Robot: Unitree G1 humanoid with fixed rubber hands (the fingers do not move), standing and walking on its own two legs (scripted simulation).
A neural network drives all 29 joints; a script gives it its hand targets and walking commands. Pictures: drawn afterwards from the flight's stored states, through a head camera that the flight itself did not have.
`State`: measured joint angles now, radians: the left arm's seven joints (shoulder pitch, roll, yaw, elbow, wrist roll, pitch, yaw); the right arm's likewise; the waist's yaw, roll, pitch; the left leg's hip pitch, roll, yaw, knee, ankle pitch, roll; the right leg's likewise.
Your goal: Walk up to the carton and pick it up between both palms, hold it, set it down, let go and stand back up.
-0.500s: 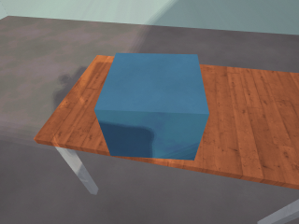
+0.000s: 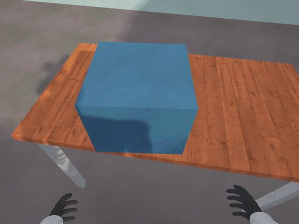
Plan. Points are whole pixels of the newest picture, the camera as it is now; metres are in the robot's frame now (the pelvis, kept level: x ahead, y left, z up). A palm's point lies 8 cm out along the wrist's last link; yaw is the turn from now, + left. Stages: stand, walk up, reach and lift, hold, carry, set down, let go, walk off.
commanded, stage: reach and lift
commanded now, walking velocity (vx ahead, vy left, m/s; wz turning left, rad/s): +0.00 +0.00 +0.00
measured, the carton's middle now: (140, 98) +0.49 +0.06 +0.03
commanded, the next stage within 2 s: none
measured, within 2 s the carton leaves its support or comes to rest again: neither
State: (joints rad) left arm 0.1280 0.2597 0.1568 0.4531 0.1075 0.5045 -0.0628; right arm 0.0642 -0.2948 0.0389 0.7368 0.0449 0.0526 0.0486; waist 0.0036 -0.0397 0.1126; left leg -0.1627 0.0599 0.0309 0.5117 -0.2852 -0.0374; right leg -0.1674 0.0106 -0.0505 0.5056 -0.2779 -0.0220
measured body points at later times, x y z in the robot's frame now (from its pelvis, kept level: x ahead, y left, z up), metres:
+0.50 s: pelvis +0.01 +0.02 +0.01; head +0.00 +0.04 +0.46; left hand +0.17 +0.29 -0.07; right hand +0.18 -0.22 -0.06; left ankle +0.00 +0.14 -0.74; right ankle +0.00 -0.10 -0.74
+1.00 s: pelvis +0.00 +0.02 +0.01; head -0.02 +0.03 +0.46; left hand +0.18 +0.30 -0.02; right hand +0.18 -0.21 -0.02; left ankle +0.00 +0.14 -0.74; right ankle +0.00 -0.10 -0.74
